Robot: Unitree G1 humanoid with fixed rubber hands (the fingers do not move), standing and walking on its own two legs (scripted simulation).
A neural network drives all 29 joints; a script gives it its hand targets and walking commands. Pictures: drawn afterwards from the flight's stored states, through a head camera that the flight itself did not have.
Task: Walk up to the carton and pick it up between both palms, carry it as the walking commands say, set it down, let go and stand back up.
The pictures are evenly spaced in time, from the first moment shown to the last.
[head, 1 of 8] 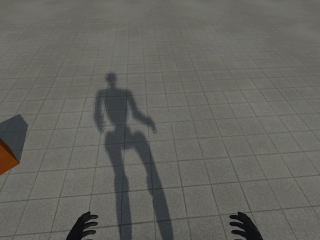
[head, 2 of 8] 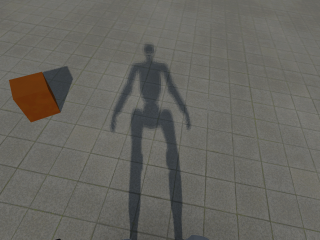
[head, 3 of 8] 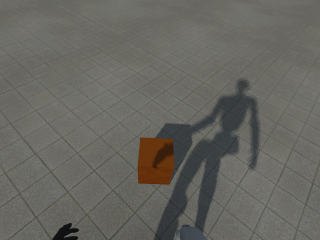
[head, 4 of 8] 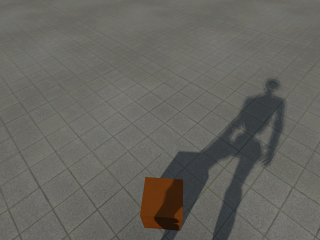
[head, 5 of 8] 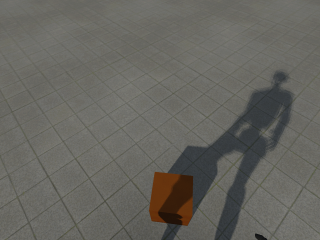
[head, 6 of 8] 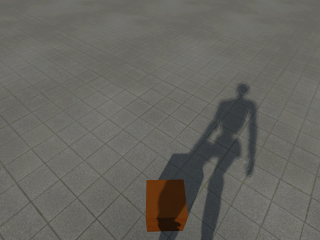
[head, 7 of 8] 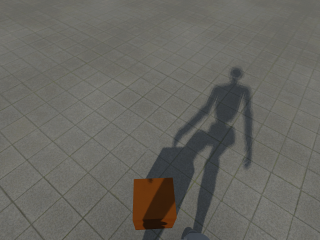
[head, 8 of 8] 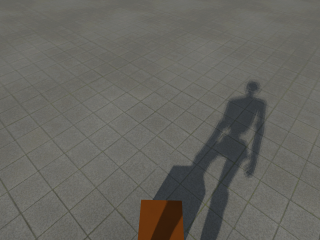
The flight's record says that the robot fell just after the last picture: no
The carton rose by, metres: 0.00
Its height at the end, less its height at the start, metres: +0.00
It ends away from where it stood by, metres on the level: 0.00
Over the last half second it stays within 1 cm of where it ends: yes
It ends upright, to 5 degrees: yes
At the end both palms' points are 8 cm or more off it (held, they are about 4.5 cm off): yes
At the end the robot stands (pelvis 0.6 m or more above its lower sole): yes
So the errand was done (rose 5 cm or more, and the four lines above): no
